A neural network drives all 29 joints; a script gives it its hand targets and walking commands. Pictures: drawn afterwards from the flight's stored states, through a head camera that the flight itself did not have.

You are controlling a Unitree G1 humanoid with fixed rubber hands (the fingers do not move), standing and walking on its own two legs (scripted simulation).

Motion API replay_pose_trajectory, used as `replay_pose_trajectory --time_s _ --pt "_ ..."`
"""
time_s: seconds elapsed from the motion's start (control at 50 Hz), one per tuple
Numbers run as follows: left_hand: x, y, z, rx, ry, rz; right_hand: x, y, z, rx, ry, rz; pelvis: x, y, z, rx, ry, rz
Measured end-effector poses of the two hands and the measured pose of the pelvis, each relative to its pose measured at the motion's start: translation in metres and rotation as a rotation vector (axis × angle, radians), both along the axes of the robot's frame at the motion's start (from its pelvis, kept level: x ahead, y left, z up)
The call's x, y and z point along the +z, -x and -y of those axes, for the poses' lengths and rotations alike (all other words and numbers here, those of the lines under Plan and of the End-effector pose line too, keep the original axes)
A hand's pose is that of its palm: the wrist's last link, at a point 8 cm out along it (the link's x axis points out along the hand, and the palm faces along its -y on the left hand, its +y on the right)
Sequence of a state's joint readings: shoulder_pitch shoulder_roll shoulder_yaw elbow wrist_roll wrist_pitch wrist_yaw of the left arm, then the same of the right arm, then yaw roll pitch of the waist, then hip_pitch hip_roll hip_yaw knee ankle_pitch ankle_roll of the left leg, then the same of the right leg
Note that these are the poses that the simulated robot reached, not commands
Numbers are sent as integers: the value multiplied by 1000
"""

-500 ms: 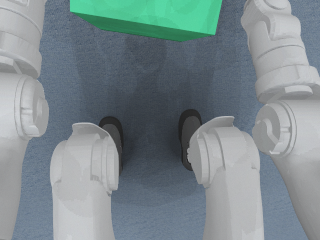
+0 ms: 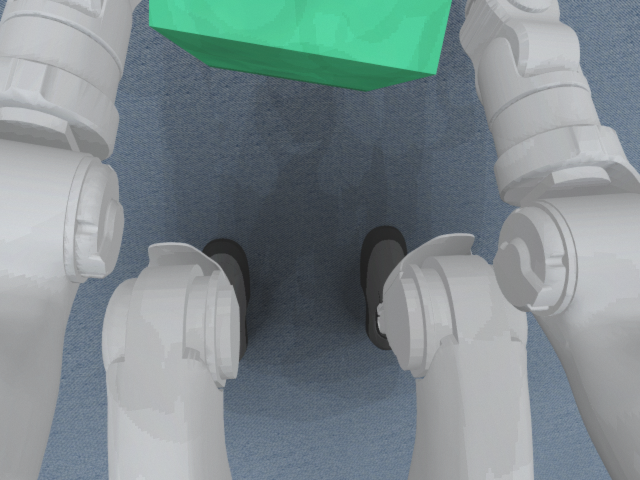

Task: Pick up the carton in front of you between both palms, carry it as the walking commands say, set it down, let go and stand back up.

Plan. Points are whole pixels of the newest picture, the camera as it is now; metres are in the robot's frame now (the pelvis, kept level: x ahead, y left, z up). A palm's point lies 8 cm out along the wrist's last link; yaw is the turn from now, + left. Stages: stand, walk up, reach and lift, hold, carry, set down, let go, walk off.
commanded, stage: reach and lift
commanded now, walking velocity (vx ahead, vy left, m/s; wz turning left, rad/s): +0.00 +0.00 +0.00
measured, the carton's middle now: out of the picture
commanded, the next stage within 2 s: none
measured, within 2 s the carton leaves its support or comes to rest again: leaves its support in 0.32 s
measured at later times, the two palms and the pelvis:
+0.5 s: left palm out of the picture +0.56 +0.16 -0.11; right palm out of the picture +0.55 -0.13 -0.10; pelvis +0.01 +0.00 +0.01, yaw +1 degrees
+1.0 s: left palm out of the picture +0.51 +0.17 +0.07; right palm out of the picture +0.51 -0.13 +0.07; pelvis +0.00 -0.01 +0.12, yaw +3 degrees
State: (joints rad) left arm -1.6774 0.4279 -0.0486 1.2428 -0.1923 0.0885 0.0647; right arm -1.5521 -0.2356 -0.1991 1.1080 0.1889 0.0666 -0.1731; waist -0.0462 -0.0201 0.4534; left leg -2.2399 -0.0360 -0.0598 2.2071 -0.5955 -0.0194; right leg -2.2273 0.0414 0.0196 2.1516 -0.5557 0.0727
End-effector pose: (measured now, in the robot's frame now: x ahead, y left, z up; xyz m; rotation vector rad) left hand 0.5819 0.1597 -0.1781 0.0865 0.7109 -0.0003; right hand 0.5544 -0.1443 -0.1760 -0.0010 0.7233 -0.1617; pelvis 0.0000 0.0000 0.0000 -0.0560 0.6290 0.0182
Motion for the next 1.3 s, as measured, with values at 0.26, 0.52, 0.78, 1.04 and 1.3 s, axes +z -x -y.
replay_pose_trajectory --time_s 0.26,0.52,0.78,1.04,1.3 --pt "1 1 1 -17 21 -40 3 -6 3 7 -12 -34 -9 -8 -2 1 -5 5" --pt "84 21 -6 87 30 37 85 8 -11 -44 -31 57 14 -12 3 20 -7 -79" --pt "194 65 -8 113 23 0 191 45 -12 -18 -30 20 85 8 9 39 -13 -124" --pt "255 77 -8 144 35 27 255 50 -13 4 -24 47 133 -4 9 34 -25 -135" --pt "344 107 -6 171 50 18 345 75 -11 9 -30 39 207 -34 8 42 -30 -40"
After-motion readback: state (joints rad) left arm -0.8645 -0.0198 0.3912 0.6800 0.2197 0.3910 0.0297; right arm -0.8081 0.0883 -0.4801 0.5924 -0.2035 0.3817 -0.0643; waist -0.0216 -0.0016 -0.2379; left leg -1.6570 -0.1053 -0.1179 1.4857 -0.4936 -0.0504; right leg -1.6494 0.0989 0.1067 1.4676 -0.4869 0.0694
